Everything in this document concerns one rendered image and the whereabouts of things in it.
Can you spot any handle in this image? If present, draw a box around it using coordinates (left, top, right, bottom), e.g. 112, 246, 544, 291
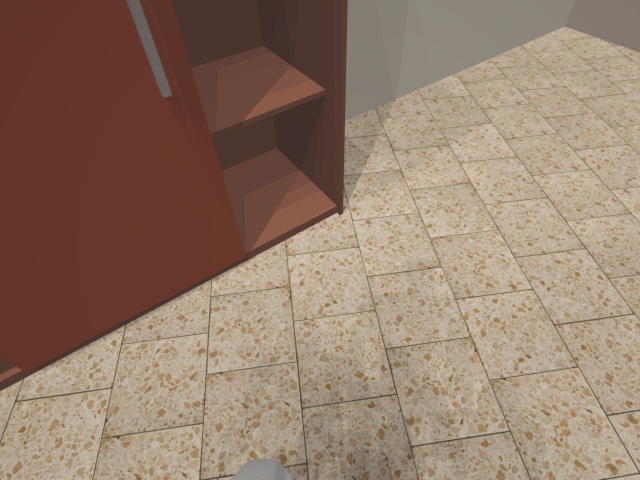
126, 0, 172, 98

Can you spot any left robot thigh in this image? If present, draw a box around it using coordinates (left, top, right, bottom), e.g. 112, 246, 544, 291
231, 458, 292, 480

